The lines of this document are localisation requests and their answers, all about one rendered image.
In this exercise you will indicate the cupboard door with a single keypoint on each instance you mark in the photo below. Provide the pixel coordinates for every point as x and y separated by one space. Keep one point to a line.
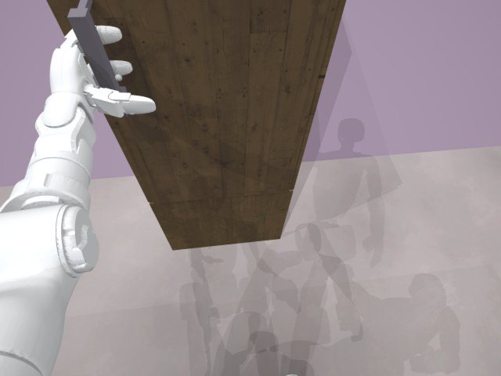
233 83

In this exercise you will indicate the left robot forearm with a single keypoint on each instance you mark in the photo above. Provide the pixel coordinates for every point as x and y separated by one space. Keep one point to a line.
61 165

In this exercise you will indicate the handle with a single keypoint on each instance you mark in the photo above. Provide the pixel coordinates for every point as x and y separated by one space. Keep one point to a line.
85 30

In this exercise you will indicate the robot left upper arm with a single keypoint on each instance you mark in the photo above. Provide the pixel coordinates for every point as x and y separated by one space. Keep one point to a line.
43 252

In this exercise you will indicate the left robot hand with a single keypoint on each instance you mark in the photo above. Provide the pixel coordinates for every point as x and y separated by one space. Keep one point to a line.
70 73

